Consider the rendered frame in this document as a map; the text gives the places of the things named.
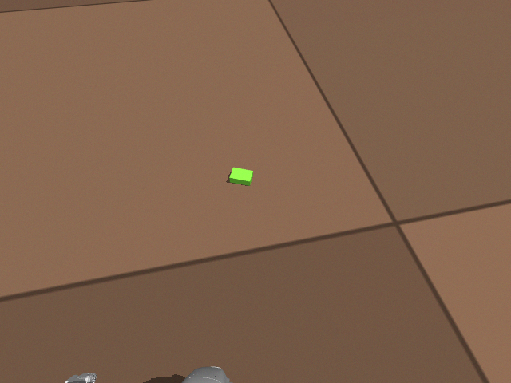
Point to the small box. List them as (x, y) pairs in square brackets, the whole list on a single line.
[(241, 176)]

